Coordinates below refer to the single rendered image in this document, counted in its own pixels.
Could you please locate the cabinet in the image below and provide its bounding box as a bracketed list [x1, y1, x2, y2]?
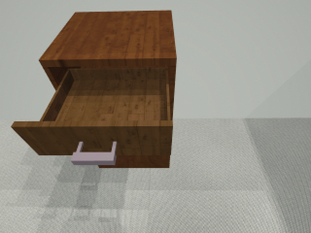
[39, 10, 177, 168]

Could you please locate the handle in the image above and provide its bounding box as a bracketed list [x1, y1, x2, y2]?
[70, 141, 118, 165]

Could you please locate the drawer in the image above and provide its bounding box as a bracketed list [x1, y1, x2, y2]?
[11, 67, 173, 155]

